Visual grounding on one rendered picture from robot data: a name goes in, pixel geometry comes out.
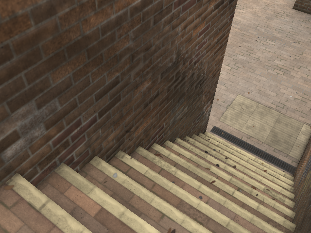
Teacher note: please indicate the stairs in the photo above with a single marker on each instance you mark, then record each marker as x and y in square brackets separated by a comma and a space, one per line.
[201, 184]

